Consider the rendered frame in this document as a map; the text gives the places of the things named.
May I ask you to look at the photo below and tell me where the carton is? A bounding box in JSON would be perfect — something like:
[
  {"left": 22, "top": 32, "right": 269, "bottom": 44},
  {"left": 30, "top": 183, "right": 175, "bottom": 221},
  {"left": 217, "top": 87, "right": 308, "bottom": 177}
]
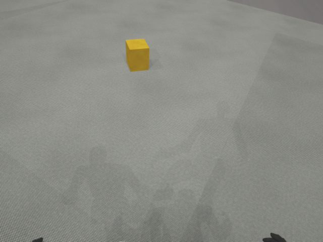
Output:
[{"left": 125, "top": 39, "right": 149, "bottom": 72}]

